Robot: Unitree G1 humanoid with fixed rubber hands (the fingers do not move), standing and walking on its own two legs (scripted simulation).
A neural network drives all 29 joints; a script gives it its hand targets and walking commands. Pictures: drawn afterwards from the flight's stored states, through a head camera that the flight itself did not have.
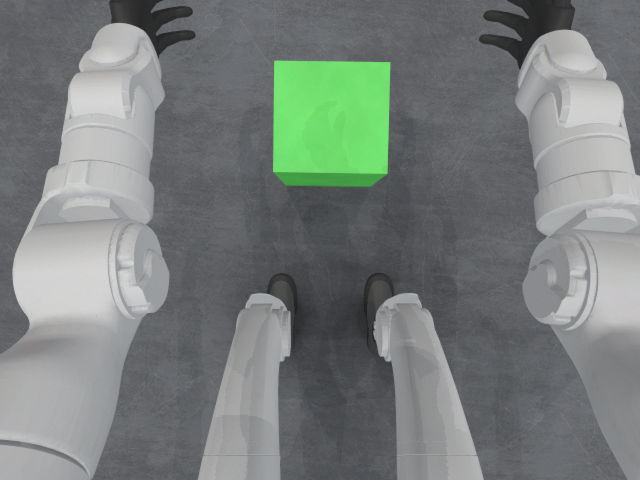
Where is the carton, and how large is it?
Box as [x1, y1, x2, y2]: [273, 61, 389, 186]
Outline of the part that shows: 274,61 273,172 286,185 370,186 386,174 389,62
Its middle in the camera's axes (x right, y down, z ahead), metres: +0.02 -0.24 +0.82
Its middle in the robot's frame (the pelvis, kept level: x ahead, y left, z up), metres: +0.55 +0.00 -0.52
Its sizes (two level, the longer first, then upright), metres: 0.210 0.200 0.250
